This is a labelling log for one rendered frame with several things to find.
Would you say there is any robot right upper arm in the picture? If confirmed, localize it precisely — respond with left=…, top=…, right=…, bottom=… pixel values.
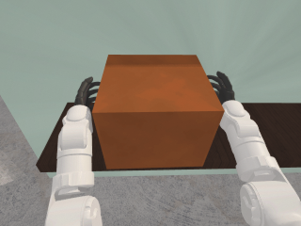
left=240, top=180, right=301, bottom=226

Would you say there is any robot right forearm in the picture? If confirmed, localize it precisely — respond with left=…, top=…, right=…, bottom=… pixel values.
left=219, top=100, right=301, bottom=206

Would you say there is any robot right hand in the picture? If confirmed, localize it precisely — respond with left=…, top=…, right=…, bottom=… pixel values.
left=207, top=71, right=235, bottom=105

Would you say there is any robot left upper arm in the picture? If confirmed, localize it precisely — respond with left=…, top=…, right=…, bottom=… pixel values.
left=45, top=195, right=103, bottom=226

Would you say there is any carton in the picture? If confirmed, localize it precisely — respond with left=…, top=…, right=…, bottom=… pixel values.
left=92, top=55, right=225, bottom=170

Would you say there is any robot left hand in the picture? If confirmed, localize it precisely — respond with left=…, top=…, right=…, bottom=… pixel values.
left=74, top=76, right=101, bottom=111

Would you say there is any robot left forearm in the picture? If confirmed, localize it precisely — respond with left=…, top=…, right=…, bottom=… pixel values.
left=44, top=105, right=95, bottom=226

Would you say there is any table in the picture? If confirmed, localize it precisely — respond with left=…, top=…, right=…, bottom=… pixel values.
left=36, top=103, right=301, bottom=172

